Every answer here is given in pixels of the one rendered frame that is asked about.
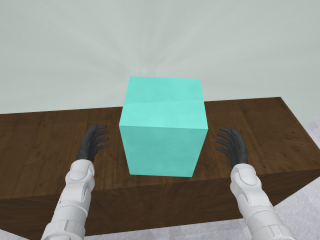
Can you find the pedestal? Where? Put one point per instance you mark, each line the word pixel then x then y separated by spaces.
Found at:
pixel 37 150

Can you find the left robot forearm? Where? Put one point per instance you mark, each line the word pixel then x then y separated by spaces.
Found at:
pixel 72 209

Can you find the carton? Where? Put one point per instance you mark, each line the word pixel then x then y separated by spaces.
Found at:
pixel 163 125

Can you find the robot right hand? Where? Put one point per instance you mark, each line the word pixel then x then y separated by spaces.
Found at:
pixel 236 152

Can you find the right robot forearm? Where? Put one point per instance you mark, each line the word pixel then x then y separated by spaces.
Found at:
pixel 259 214

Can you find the robot left hand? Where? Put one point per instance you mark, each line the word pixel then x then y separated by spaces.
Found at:
pixel 89 148

